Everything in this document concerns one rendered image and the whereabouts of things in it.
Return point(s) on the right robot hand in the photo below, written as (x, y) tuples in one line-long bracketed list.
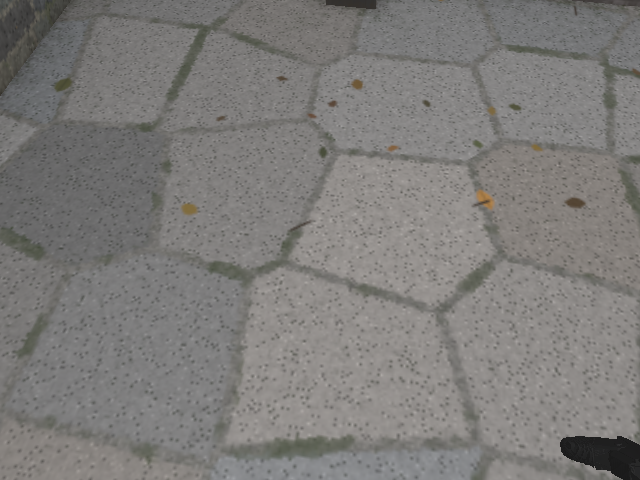
[(621, 456)]

